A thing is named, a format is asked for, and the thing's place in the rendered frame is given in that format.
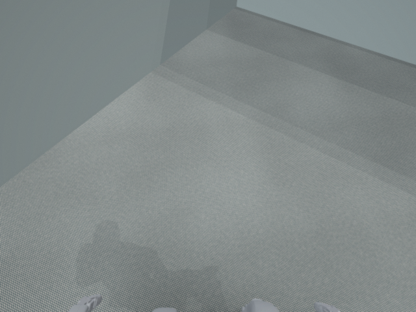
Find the robot left hand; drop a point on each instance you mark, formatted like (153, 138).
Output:
(87, 304)

